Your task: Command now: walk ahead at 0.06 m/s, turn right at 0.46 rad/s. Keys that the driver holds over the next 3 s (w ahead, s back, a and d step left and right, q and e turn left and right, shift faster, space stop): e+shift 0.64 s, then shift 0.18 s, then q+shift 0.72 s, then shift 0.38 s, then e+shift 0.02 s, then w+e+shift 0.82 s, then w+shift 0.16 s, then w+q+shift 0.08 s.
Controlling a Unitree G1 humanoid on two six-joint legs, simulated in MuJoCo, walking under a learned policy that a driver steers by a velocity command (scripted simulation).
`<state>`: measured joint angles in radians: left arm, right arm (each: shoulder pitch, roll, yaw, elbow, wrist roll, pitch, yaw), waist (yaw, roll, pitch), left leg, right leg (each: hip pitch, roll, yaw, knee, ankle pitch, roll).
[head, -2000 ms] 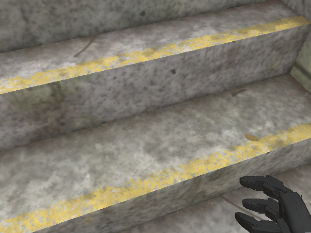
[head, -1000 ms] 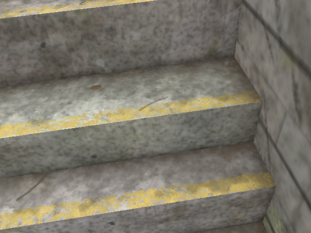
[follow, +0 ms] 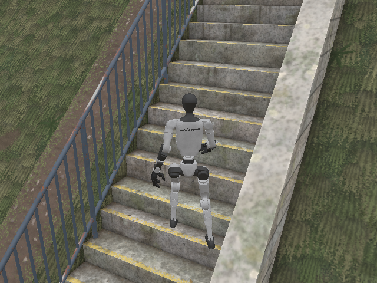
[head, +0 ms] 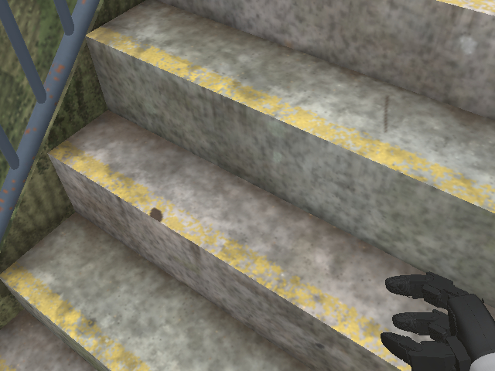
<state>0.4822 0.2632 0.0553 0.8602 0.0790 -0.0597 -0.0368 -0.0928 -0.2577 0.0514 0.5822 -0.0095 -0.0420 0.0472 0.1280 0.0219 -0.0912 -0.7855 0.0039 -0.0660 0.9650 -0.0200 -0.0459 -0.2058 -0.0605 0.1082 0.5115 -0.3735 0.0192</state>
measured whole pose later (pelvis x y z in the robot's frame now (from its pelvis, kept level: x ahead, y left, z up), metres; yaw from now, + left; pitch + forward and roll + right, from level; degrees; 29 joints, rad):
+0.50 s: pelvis +0.03 -0.01 +0.00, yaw -24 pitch +4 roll +1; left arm 0.35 0.23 0.05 0.74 0.04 -0.11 -0.09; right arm 0.02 -0.30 -0.07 0.65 -0.02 -0.02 -0.04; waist 0.04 0.02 -0.10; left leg -0.63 0.03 0.01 1.32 -0.48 -0.08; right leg -0.31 0.05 0.08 0.60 -0.35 -0.04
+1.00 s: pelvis +0.09 +0.07 +0.00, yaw -39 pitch +4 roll +0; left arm 0.11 0.22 0.02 0.74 0.01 0.00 -0.03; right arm 0.23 -0.12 0.02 0.82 -0.02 -0.04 0.09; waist 0.00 -0.03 -0.08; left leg -0.31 -0.07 0.04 0.60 -0.36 0.08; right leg -0.38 -0.01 0.19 0.67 -0.31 0.09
